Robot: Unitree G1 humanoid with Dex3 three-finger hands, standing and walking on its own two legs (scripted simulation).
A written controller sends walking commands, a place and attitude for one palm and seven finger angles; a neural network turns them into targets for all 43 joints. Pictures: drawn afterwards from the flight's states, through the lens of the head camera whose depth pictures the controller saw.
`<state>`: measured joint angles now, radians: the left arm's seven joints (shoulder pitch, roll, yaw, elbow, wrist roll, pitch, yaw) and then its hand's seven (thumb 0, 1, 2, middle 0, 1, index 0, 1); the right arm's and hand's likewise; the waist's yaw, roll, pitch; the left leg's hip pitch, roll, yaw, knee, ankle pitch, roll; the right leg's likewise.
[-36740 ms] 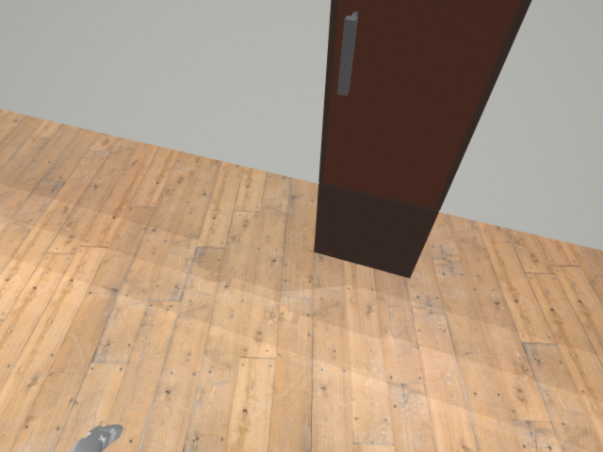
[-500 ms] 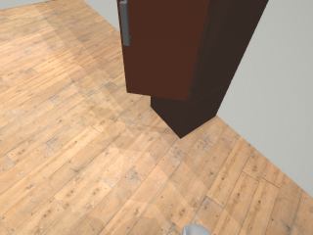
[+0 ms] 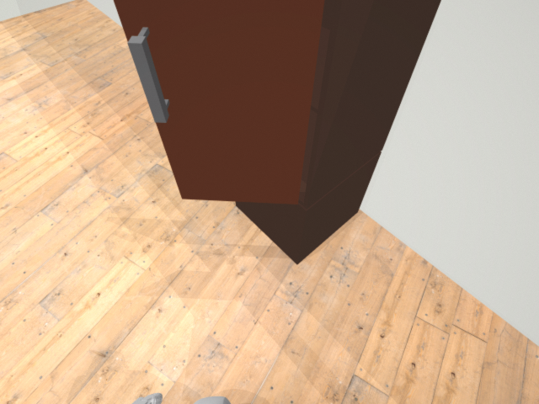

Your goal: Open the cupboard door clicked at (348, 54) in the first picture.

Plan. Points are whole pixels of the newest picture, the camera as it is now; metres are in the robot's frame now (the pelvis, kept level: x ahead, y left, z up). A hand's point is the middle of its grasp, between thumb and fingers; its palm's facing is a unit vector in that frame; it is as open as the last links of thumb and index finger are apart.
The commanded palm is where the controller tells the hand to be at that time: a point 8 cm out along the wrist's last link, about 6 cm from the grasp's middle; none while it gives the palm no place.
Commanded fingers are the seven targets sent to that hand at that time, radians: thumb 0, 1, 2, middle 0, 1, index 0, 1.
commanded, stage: take the last steps up to it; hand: left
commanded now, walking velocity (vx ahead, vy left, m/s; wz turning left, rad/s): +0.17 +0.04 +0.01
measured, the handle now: (153, 77) +0.67 +0.26 +0.10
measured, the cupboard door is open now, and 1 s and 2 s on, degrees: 45 45 45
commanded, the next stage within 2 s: come to a stop and stand still in 0.04 s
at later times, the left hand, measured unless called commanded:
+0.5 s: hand out of the picture +0.11 +0.23 -0.18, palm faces +0.03 -0.98 -0.20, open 7.4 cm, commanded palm none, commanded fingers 0.00 0.90 0.90 -0.20 -0.30 -0.20 -0.30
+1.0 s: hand out of the picture +0.08 +0.16 -0.16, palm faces +0.05 -0.97 -0.23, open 7.3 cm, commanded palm none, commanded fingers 0.00 0.90 0.90 -0.20 -0.30 -0.20 -0.30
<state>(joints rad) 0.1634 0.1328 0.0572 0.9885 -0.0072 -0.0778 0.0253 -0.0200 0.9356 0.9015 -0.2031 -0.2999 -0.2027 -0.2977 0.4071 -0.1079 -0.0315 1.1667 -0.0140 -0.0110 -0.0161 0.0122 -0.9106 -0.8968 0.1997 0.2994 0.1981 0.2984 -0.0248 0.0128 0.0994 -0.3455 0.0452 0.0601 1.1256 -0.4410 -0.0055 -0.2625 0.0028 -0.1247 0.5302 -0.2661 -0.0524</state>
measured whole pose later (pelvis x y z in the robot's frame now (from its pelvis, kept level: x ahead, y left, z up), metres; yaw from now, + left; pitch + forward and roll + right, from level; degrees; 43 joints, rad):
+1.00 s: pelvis +0.07 -0.02 +0.01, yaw -1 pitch +1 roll +2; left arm 0.28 0.14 0.03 1.07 0.02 -0.02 0.03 0.01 0.92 0.90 -0.20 -0.30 -0.20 -0.30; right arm 0.27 -0.20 -0.06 1.10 -0.01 0.05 -0.01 0.01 -0.91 -0.90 0.20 0.30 0.19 0.30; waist 0.02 0.00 0.04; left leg -0.28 -0.01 0.05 0.63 -0.40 -0.05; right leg -0.17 -0.05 -0.06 0.44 -0.29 -0.02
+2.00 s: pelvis +0.06 +0.02 +0.00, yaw -1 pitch -1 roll +0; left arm 0.28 0.14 -0.02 1.11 0.01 -0.02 0.04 0.00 0.91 0.90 -0.20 -0.30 -0.20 -0.30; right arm 0.32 -0.14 0.01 1.09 -0.02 -0.02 -0.03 0.01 -0.91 -0.90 0.20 0.30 0.20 0.30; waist -0.01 0.04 0.04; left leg -0.21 -0.01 0.09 0.53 -0.31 0.05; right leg -0.18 -0.06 -0.05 0.51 -0.32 0.04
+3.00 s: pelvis +0.13 +0.02 +0.00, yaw -2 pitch +2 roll +1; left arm 0.19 0.15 0.04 1.01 0.03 0.01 0.02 0.00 0.91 0.90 -0.20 -0.30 -0.20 -0.30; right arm 0.34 -0.13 0.00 1.06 -0.03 -0.03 -0.03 0.01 -0.91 -0.90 0.20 0.30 0.20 0.30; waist 0.00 0.02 0.07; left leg -0.13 -0.05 0.14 0.43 -0.34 0.07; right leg -0.41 -0.06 -0.11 0.82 -0.45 -0.03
